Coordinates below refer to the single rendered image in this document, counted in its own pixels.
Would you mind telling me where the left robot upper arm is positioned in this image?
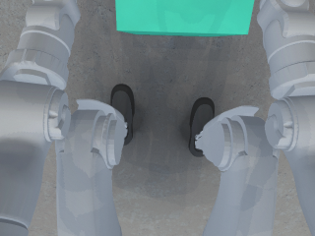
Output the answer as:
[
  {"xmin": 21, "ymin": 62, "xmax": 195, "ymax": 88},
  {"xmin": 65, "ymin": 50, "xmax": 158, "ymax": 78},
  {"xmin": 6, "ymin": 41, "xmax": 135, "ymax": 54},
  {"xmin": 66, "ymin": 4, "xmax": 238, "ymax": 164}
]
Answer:
[{"xmin": 0, "ymin": 80, "xmax": 71, "ymax": 236}]

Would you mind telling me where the robot left foot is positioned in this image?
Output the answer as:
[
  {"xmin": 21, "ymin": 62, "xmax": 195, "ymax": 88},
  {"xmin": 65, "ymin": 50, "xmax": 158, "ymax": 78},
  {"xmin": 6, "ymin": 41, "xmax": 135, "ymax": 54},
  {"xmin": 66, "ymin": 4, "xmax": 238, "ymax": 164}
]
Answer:
[{"xmin": 110, "ymin": 84, "xmax": 135, "ymax": 146}]

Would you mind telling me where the right robot upper arm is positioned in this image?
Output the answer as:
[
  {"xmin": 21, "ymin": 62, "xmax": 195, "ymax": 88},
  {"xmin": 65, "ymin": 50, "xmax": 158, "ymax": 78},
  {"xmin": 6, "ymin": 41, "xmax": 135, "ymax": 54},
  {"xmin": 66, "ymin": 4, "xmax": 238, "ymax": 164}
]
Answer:
[{"xmin": 265, "ymin": 94, "xmax": 315, "ymax": 236}]

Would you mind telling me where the carton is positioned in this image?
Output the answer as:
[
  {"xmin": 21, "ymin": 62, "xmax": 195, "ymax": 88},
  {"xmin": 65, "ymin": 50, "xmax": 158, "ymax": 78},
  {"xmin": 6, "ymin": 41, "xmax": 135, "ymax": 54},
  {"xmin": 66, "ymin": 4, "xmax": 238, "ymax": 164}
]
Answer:
[{"xmin": 115, "ymin": 0, "xmax": 255, "ymax": 37}]

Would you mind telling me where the left robot forearm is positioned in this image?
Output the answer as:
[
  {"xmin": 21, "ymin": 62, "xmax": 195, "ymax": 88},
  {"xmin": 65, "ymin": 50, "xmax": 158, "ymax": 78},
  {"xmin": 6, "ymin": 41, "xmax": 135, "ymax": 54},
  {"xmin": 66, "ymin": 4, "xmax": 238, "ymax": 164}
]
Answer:
[{"xmin": 0, "ymin": 0, "xmax": 81, "ymax": 90}]

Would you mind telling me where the right robot forearm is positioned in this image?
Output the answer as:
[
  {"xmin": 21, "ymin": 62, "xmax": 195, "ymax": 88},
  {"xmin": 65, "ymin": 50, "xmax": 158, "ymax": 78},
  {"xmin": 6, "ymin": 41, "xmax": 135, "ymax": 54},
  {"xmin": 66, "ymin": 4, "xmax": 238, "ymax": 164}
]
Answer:
[{"xmin": 257, "ymin": 0, "xmax": 315, "ymax": 99}]

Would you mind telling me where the left robot thigh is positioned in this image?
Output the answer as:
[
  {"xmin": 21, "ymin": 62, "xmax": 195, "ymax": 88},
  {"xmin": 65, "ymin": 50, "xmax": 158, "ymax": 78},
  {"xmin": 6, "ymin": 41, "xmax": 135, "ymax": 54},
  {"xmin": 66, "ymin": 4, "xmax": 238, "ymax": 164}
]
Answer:
[{"xmin": 56, "ymin": 109, "xmax": 123, "ymax": 236}]

